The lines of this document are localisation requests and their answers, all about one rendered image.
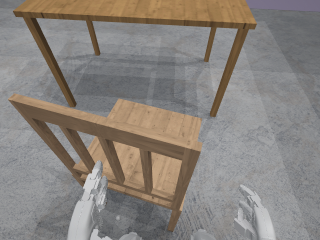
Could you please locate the chair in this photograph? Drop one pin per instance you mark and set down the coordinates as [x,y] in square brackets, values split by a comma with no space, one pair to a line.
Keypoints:
[147,152]

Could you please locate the robot left hand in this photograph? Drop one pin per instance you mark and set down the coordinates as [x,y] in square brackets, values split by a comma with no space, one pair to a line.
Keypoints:
[87,212]

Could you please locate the robot right shin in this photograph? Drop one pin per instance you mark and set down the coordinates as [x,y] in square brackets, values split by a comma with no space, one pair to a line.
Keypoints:
[202,230]

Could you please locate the table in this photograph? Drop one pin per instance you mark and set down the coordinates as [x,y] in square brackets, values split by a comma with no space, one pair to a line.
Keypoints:
[233,14]

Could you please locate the robot right hand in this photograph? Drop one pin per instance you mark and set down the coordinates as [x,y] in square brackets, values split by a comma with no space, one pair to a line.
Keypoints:
[258,223]

